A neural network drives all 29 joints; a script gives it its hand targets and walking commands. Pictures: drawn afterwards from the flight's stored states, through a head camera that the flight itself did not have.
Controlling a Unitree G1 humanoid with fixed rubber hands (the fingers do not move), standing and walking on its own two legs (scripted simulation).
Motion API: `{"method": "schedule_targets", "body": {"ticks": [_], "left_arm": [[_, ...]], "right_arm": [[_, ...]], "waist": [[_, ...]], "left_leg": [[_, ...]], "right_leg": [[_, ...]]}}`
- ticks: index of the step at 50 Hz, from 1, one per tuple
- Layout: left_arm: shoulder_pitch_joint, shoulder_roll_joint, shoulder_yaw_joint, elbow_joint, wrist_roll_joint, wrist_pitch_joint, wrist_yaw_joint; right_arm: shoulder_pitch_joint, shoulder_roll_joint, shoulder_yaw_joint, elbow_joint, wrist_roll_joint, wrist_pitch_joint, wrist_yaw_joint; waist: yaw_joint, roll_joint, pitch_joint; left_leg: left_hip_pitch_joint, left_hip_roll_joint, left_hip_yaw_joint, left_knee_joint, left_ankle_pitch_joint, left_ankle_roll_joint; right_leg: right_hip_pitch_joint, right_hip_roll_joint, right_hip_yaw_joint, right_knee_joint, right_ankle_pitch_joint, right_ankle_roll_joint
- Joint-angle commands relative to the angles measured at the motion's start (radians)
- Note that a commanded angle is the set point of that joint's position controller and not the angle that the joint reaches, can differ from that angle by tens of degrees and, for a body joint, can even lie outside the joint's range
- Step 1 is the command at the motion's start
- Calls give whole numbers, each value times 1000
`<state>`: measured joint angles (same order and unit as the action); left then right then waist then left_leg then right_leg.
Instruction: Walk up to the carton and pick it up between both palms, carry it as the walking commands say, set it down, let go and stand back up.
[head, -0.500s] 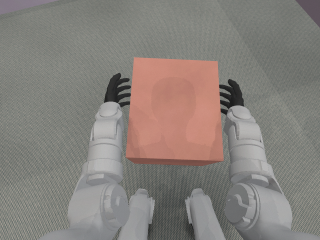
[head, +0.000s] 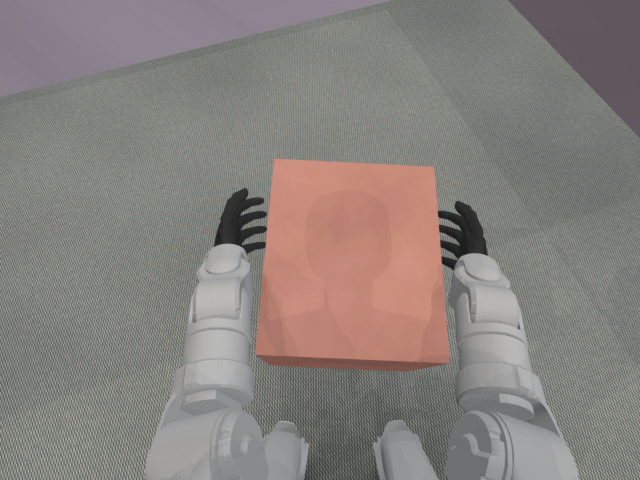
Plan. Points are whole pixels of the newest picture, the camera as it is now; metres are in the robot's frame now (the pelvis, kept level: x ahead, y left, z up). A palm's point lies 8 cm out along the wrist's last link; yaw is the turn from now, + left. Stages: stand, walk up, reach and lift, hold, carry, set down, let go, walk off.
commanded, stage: reach and lift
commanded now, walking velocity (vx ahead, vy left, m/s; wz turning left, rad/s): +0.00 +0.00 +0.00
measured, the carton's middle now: (345, 274) +0.42 -0.02 -0.12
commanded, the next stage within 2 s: none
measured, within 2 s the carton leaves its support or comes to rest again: neither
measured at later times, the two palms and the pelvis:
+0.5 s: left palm (218, 243) +0.39 +0.13 +0.05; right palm (495, 261) +0.37 -0.17 +0.04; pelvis +0.02 +0.00 +0.06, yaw +0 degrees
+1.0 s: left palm (199, 238) +0.36 +0.13 +0.12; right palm (535, 253) +0.35 -0.18 +0.11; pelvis +0.02 -0.01 +0.09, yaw +0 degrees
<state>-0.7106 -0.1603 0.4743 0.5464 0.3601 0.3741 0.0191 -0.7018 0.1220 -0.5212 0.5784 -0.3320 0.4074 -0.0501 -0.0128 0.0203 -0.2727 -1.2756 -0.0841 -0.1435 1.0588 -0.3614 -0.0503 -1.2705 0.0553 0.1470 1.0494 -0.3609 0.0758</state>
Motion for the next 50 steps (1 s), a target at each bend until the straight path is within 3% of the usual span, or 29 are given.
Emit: {"method": "schedule_targets", "body": {"ticks": [1,8,10,13,15,18,19,20,21,22,24,26,27,30,33,35,36,37,38,40,45,46,47,48,50], "left_arm": [[-416,-998,-535,172,-168,17,-295],[-356,-1007,-577,138,-173,13,-299],[-323,-1007,-569,142,-167,9,-294],[-315,-1004,-596,113,-166,8,-293],[-282,-1015,-627,82,-177,7,-293],[-279,-995,-614,101,-171,11,-296],[-238,-1016,-636,89,-169,11,-294],[-242,-1020,-646,62,-175,11,-291],[-239,-999,-640,86,-174,16,-292],[-227,-1001,-627,85,-172,13,-292],[-198,-994,-628,92,-161,21,-291],[-198,-995,-635,67,-166,20,-290],[-217,-992,-631,74,-162,21,-291],[-209,-991,-639,62,-168,27,-293],[-208,-983,-637,49,-170,38,-295],[-214,-978,-649,41,-175,51,-302],[-211,-988,-649,37,-180,54,-304],[-195,-985,-645,37,-172,59,-303],[-184,-982,-644,46,-179,67,-304],[-163,-981,-636,40,-171,76,-306],[-182,-960,-619,36,-174,96,-304],[-195,-952,-619,36,-175,102,-304],[-191,-947,-608,42,-176,106,-305],[-188,-940,-600,58,-171,111,-307],[-195,-918,-597,37,-180,119,-308]], "right_arm": [[-543,986,597,86,194,-29,329],[-481,980,648,19,190,-41,337],[-454,977,645,36,187,-38,337],[-406,993,655,31,184,-42,340],[-391,992,672,1,186,-44,347],[-363,956,662,19,170,-40,350],[-366,976,687,-13,192,-45,351],[-346,989,696,-24,191,-42,351],[-363,959,688,-19,193,-41,354],[-357,954,690,-22,185,-40,352],[-316,952,677,-10,173,-34,351],[-328,961,694,-22,180,-32,352],[-330,951,684,-29,165,-29,354],[-328,968,700,-23,180,-22,358],[-305,975,702,-27,184,-10,358],[-304,967,691,-19,179,2,361],[-306,955,691,-34,180,5,360],[-313,983,707,-43,191,9,360],[-303,980,711,-45,193,20,359],[-301,963,704,-47,190,30,354],[-300,966,687,-36,187,59,346],[-293,964,678,-30,181,67,346],[-293,971,674,-34,181,72,344],[-306,968,671,-29,183,79,339],[-287,980,677,-36,193,95,334]], "waist": [[-8,-31,-608],[-12,-10,-550],[-17,-30,-515],[-20,6,-497],[-18,3,-519],[-18,-11,-450],[-3,5,-471],[-18,-4,-480],[-23,15,-453],[-12,-19,-427],[-25,-10,-391],[-11,-17,-391],[-27,-29,-376],[-5,-22,-354],[-13,-36,-345],[-18,-2,-321],[-21,-24,-321],[-4,-13,-327],[-9,-34,-310],[-4,-11,-297],[0,-29,-181],[-14,-16,-182],[-1,-46,-161],[-7,-43,-142],[19,-48,-123]], "left_leg": [[451,-66,166,-160,246,12],[552,-64,156,-239,316,11],[554,-56,158,-256,307,9],[608,-55,152,-295,326,8],[671,-54,149,-315,393,5],[658,-45,136,-336,387,7],[719,-46,135,-358,401,8],[744,-39,126,-366,411,10],[732,-38,129,-367,391,7],[718,-39,128,-393,374,11],[765,-36,122,-415,389,13],[784,-32,124,-432,383,14],[771,-37,128,-443,365,13],[790,-35,129,-471,345,19],[841,-32,122,-493,350,23],[860,-32,123,-511,337,17],[869,-28,117,-511,326,19],[885,-31,125,-528,330,19],[907,-26,122,-543,331,22],[915,-30,117,-558,325,24],[942,-20,113,-601,248,31],[943,-28,119,-606,239,29],[951,-23,118,-619,209,31],[951,-23,122,-621,186,37],[985,-21,120,-644,194,42]], "right_leg": [[445,81,-204,-154,242,-29],[536,74,-184,-233,310,-34],[571,75,-185,-260,311,-36],[608,72,-171,-291,330,-41],[638,72,-174,-309,385,-39],[650,63,-163,-339,381,-41],[675,67,-168,-353,379,-42],[696,70,-168,-364,391,-47],[693,64,-155,-368,380,-48],[724,67,-164,-382,374,-45],[720,63,-162,-408,375,-48],[747,65,-165,-422,369,-45],[770,67,-163,-434,364,-47],[806,60,-157,-454,355,-48],[841,60,-154,-479,363,-47],[845,61,-153,-492,347,-50],[860,61,-157,-501,337,-52],[885,58,-153,-517,347,-49],[898,63,-158,-525,344,-46],[938,53,-150,-540,344,-47],[963,53,-147,-591,269,-49],[981,50,-140,-600,274,-45],[991,53,-144,-615,237,-43],[1014,48,-137,-622,217,-44],[1053,48,-133,-641,228,-39]]}}
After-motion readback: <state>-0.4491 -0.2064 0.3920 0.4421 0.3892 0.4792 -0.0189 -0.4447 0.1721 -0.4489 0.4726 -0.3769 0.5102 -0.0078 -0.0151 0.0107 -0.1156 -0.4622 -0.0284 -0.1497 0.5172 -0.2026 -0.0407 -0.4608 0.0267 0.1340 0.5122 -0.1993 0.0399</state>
